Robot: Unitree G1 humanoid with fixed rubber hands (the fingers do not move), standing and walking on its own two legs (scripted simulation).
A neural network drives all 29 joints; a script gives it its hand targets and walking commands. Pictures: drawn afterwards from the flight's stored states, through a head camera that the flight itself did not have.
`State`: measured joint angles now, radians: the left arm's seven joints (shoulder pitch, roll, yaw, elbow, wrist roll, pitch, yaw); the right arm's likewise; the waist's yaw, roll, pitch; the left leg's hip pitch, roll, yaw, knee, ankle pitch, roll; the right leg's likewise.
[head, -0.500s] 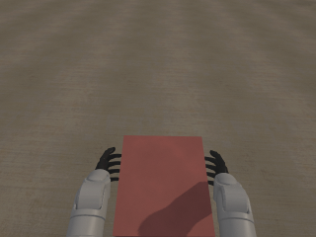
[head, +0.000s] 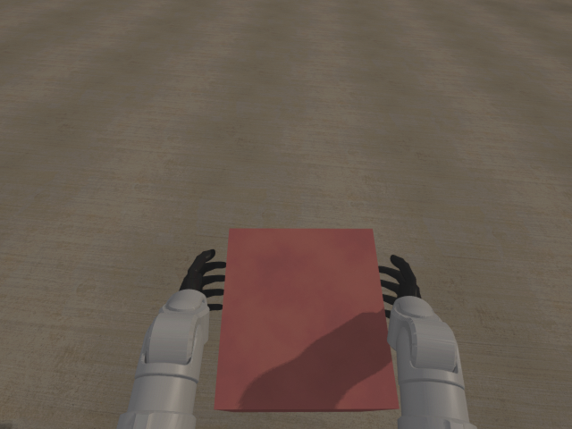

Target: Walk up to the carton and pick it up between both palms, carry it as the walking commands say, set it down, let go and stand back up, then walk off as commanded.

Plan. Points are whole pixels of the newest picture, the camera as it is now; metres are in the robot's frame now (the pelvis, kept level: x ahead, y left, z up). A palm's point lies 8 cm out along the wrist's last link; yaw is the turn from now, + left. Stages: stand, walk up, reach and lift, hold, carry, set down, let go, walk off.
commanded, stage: carry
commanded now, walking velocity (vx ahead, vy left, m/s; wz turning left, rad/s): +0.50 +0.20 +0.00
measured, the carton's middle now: (299, 326) +0.30 -0.03 -0.03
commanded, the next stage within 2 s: none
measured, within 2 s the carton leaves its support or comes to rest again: neither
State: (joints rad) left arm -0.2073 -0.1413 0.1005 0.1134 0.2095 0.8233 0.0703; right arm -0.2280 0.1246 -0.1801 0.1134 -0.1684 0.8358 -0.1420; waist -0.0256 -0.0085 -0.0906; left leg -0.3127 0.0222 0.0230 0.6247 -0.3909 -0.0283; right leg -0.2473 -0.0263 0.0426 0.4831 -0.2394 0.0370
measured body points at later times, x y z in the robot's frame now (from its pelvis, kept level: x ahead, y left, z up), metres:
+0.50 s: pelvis +0.16 +0.07 +0.00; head +0.14 +0.08 +0.45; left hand +0.46 +0.20 +0.06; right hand +0.44 -0.10 +0.09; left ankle +0.13 +0.16 -0.71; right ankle +0.15 -0.05 -0.74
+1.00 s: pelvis +0.47 +0.18 -0.01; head +0.52 +0.17 +0.44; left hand +0.80 +0.28 +0.06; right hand +0.77 -0.01 +0.06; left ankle +0.30 +0.24 -0.70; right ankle +0.47 +0.09 -0.74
